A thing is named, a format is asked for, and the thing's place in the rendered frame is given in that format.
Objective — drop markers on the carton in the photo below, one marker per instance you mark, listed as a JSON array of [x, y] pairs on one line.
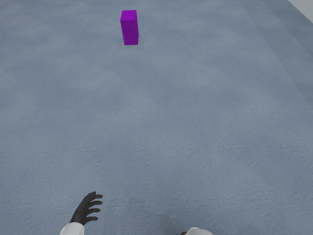
[[129, 27]]

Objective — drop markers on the left robot hand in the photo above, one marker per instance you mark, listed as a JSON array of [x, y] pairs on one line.
[[83, 210]]

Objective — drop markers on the left robot forearm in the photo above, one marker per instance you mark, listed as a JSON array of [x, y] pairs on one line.
[[73, 228]]

